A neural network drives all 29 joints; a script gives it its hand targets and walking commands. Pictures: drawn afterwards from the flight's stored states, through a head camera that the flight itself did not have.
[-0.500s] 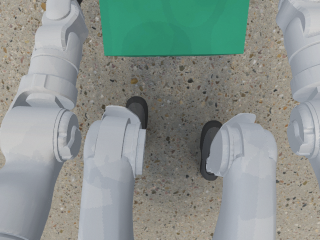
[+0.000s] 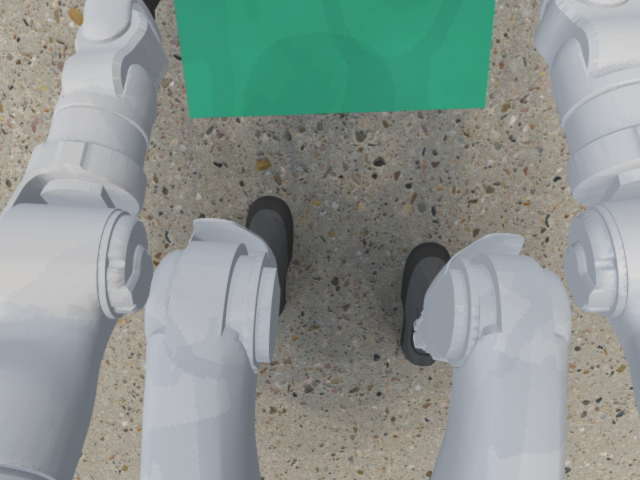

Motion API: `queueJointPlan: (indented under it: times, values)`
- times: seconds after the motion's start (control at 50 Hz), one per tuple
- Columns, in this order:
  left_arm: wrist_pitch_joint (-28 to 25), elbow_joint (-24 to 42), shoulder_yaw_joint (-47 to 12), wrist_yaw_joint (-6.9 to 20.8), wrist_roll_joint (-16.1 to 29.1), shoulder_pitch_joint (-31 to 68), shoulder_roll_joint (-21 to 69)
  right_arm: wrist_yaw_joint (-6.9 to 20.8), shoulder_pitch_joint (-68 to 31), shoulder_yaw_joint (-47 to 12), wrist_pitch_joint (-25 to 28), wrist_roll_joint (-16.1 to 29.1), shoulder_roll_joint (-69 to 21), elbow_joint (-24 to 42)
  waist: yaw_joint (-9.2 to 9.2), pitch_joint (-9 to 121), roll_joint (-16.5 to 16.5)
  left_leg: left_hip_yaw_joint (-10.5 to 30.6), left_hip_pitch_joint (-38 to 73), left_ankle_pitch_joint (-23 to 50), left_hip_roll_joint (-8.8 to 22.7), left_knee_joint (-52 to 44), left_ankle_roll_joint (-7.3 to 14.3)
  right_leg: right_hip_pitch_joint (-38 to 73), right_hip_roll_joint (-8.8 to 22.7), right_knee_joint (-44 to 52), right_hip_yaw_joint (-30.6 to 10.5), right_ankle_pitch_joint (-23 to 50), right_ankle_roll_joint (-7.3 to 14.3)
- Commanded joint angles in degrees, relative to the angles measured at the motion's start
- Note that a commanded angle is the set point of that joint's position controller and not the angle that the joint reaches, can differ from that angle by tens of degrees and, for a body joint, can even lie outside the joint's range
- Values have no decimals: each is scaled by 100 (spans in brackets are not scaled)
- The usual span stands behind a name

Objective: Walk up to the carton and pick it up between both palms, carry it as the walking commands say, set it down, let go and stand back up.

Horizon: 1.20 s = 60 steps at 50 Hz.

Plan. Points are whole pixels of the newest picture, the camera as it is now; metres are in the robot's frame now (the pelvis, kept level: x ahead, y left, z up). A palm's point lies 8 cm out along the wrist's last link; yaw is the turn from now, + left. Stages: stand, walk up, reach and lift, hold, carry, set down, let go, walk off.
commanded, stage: reach and lift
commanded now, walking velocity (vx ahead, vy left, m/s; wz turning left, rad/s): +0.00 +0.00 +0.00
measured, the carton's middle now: out of the picture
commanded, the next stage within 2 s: none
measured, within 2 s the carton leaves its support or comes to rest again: leaves its support in 1.14 s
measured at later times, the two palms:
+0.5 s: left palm out of the picture +0.52 +0.21 -0.19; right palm out of the picture +0.56 -0.10 -0.19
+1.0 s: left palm out of the picture +0.52 +0.20 -0.19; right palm out of the picture +0.56 -0.10 -0.19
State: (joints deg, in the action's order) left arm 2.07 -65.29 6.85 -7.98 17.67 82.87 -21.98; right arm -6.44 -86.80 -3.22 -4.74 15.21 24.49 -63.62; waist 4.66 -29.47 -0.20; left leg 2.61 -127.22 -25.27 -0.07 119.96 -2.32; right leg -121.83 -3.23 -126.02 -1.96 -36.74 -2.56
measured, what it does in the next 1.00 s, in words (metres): stands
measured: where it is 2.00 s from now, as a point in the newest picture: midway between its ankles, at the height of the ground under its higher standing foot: (343, 301)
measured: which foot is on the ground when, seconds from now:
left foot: down 0.00-1.00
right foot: down 0.00-1.00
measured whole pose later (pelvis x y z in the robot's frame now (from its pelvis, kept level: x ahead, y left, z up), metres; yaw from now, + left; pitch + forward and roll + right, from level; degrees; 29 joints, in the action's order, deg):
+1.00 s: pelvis +0.00 +0.00 -0.01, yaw -1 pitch +35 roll +1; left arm 5.5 -67.6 10.0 -7.2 11.7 84.0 -17.6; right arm -8.4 -88.7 3.2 -9.1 4.6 16.8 -67.2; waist 4.6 -23.3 0.5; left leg 1.8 -130.6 -25.6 -0.1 121.5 -2.3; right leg -126.5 -5.6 -127.4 -3.8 -35.6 -4.0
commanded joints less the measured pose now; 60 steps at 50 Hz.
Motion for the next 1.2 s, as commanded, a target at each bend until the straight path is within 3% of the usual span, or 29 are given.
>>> queueJointPlan:
  times: [0.0, 0.06, 0.1, 0.12, 0.14, 0.2, 0.24, 0.26, 0.34, 0.4, 0.44, 0.48, 0.56, 0.58, 0.66, 0.68, 0.72, 0.76, 0.78, 0.84, 0.86, 0.88, 0.94, 0.98, 1.0, 1.08, 1.1, 1.14, 1.18]
  values:
    - [-206, 566, -19, -3, 11, 1299, -520, -9, -1503, 345, 203, -163, 928, 438, -260, 8857, -259, -594, 4606, 1513, 77, -375, -40, 2235, 84, 1215, 500, 1276, 101]
    - [-201, 936, -177, -56, 71, 1662, -278, 32, -1837, 6, 230, 130, 609, 602, 27, 9189, -12, -611, 5160, 2116, -48, -403, -84, 2322, 91, 1313, 415, 1669, 139]
    - [-187, 878, -89, -126, 43, 1583, -412, -11, -1878, 395, 244, -199, 990, 602, -228, 9045, -120, -462, 5021, 1764, -42, -467, -49, 2023, 71, 1241, 522, 1306, 165]
    - [-205, 571, 69, -128, -189, 1474, -451, 35, -1772, 131, 220, -22, 448, 381, 239, 8288, 25, -554, 4704, 1678, -56, -503, 22, 1595, 55, 1340, 409, 1205, 122]
    - [-192, 847, -102, -68, -104, 1602, -15, 43, -1738, 311, 295, -206, 583, 598, -131, 8553, -6, -494, 4703, 1991, -42, -424, -55, 1628, 6, 1277, 481, 1472, 149]
    - [-271, 872, -191, -38, 94, 1604, -35, 47, -2234, -132, 334, 180, 279, 940, 159, 9060, -369, -582, 4732, 1800, -90, -481, 41, 2241, 80, 1335, 408, 1447, 96]
    - [-190, 737, -262, -62, -47, 1631, 44, 49, -1627, 92, 190, -8, 428, -51, 51, 8659, 46, -491, 4751, 1601, -95, -591, -66, 2019, 66, 1215, 445, 1230, 143]
    - [-258, 875, -150, -130, -167, 1795, 75, 30, -2196, -70, 316, 70, 160, 806, 126, 8859, -94, -529, 4513, 1622, -49, -507, -7, 2064, 20, 1398, 327, 1263, 144]
    - [-255, 301, -149, -103, 1, 1567, 261, -37, -1876, -44, 297, -213, 33, 434, -72, 8675, -562, -522, 4435, 1541, -159, -543, 9, 2302, 18, 1351, 409, 1258, 80]
    - [-260, 549, -280, -117, -143, 1889, 231, -142, -1945, 470, 294, -553, 374, 342, -400, 8458, -49, -498, 4599, 1689, -191, -625, -125, 2118, -59, 1296, 500, 1444, 118]
    - [-322, 674, -37, -140, -330, 1904, 328, -96, -2559, -106, 369, -283, -74, 1011, 237, 8952, -244, -591, 4574, 1927, -211, -394, -49, 2545, -45, 1249, 307, 1673, 73]
    - [-360, 771, -210, -87, -32, 2104, 552, -62, -2199, -198, 318, -265, -353, 577, -49, 8745, -524, -654, 4379, 1752, -261, -545, -18, 2678, -47, 1423, 330, 1582, 99]
    - [-322, 483, -341, -40, -135, 2105, 920, -6, -2370, -342, 361, 18, -732, 744, 136, 8746, -253, -603, 4366, 1557, -195, -559, 1, 2563, -72, 1411, 266, 1423, 109]
    - [-312, 597, -579, 10, -24, 2199, 1167, 5, -2453, -186, 371, -268, -622, 645, -336, 8561, -270, -583, 4130, 1394, -207, -524, -12, 2397, -132, 1290, 420, 1426, 131]
    - [-313, 689, -626, 182, -268, 2255, 1867, 248, -2507, -401, 366, -232, -1646, 718, -38, 8740, -16, -647, 4543, 1807, -313, -547, -76, 2472, -199, 1215, 430, 1701, 146]
    - [-277, 1018, -864, 319, 47, 2823, 2433, 320, -3407, -517, 419, -277, -1906, 1385, -323, 9022, -491, -516, 4753, 1760, -366, -467, -39, 2622, -165, 1180, 483, 1655, 120]
    - [-191, 1006, -1282, 723, -39, 3666, 3929, 798, -3588, -960, 261, -62, -4066, 788, 79, 8607, -263, -691, 4373, 1582, -456, -467, 0, 2466, -252, 1183, 389, 1583, 185]
    - [-18, 1459, -1279, 984, -360, 3857, 4665, 1098, -3232, -611, 114, -467, -4814, 705, -184, 8484, -252, -586, 4475, 1779, -487, -483, -32, 1980, -340, 1122, 577, 1719, 211]
    - [75, 958, -1111, 1022, -425, 3617, 4851, 1189, -3613, -643, 153, -369, -4783, 963, 132, 8216, -103, -620, 4517, 1538, -512, -443, 42, 1555, -330, 1128, 534, 1226, 215]
    - [224, 1242, -1098, 1271, -429, 3636, 5453, 1322, -3433, -355, -13, -719, -5247, 759, -165, 8115, -96, -716, 4280, 1670, -546, -373, 3, 1738, -409, 1080, 651, 1426, 218]
    - [214, 1619, -999, 1304, -402, 3928, 5518, 1425, -3420, -393, -51, -675, -5784, 969, 11, 8359, -376, -729, 4254, 1705, -586, -293, 60, 1814, -419, 1071, 580, 1521, 197]
    - [207, 1423, -988, 1368, -336, 3872, 5840, 1381, -3393, -370, -21, -759, -5545, 899, -187, 8467, -537, -779, 4202, 1630, -569, -294, -6, 1898, -397, 1116, 702, 1500, 183]
    - [294, 1511, -831, 1471, -517, 3592, 5742, 1489, -3309, -443, -104, -711, -6079, 1146, 134, 8347, -627, -692, 4108, 1860, -564, -265, 134, 1732, -394, 1028, 624, 1621, 157]
    - [325, 1428, -825, 1576, -352, 3631, 6051, 1459, -3237, -405, -120, -865, -5938, 1232, -58, 8273, -823, -725, 3677, 1569, -593, -286, 97, 1898, -444, 1077, 637, 1621, 191]
    - [391, 1074, -640, 1591, -655, 3323, 6062, 1446, -3123, -325, -151, -849, -6066, 953, 208, 8172, -528, -850, 3486, 1446, -545, -230, 90, 1980, -421, 1067, 625, 1533, 139]
    - [324, 1768, -675, 1553, -493, 3665, 5783, 1385, -3252, -340, -173, -930, -6203, 1502, 97, 8767, -908, -907, 3510, 1554, -530, -251, 179, 2128, -450, 1164, 587, 1763, 99]
    - [334, 2291, -761, 1548, -440, 3831, 5798, 1391, -3549, -601, -170, -626, -6414, 2225, 443, 9366, -718, -875, 3907, 1980, -585, -255, 204, 2437, -468, 1081, 576, 2189, 54]
    - [483, 1954, -997, 1563, -276, 3640, 5892, 1311, -3646, -716, -240, -647, -6026, 2166, 156, 10074, -733, -967, 4496, 1840, -505, -223, 56, 2769, -476, 1144, 608, 1846, 91]
    - [557, 2728, -1081, 1518, -303, 3897, 5807, 1326, -3798, -915, -360, -532, -6187, 2557, 431, 10947, -701, -992, 4880, 1940, -567, -308, 63, 3348, -499, 1068, 519, 1989, 109]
